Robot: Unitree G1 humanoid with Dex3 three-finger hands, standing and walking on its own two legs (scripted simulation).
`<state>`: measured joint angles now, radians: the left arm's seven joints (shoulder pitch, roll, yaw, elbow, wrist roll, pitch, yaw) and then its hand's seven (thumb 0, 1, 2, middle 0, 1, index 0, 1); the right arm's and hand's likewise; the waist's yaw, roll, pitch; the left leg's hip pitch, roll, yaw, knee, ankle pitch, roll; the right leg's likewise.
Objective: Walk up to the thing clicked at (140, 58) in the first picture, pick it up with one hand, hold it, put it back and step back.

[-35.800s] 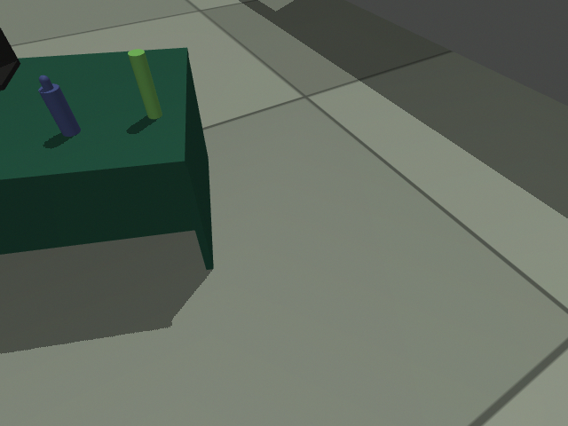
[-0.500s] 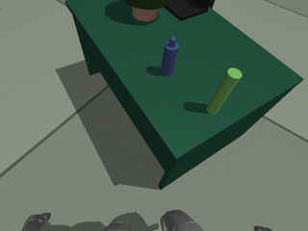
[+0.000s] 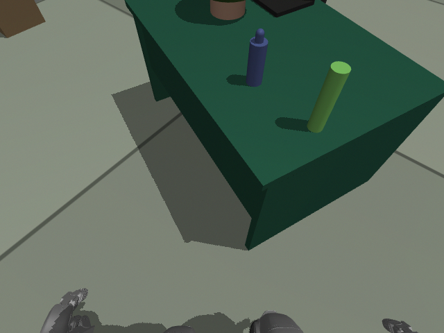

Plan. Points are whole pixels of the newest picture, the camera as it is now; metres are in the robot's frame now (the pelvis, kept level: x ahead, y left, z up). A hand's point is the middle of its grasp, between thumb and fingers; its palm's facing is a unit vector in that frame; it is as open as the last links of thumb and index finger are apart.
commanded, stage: step back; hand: right
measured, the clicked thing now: (326, 100) +0.66 -0.27 -0.05
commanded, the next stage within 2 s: none
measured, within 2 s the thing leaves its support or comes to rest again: neither
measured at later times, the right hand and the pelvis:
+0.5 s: hand out of the picture -0.05 -0.32 -0.14, palm faces +0.05 +0.91 -0.42, open 7.4 cm; pelvis -0.16 -0.03 +0.00, yaw -5 degrees
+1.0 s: hand out of the picture -0.21 -0.32 -0.13, palm faces -0.03 +0.90 -0.43, open 7.4 cm; pelvis -0.32 -0.05 +0.00, yaw -3 degrees
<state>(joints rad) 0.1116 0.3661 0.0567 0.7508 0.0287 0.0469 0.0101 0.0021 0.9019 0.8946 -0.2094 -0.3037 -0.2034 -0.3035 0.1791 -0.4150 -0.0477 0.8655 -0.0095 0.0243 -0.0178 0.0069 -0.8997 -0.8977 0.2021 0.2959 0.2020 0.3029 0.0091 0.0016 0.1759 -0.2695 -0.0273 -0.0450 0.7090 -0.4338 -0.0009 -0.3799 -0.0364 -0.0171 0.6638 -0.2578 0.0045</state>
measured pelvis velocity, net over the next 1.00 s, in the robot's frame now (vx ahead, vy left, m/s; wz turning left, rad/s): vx -0.32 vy -0.05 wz -0.06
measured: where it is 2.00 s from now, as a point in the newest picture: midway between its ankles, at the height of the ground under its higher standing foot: outside the picture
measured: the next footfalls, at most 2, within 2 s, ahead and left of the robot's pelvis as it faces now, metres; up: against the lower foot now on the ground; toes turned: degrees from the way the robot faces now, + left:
left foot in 0.02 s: +0.02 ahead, +0.12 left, +0.00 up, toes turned -2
right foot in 0.40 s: -0.13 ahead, -0.16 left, +0.00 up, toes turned -3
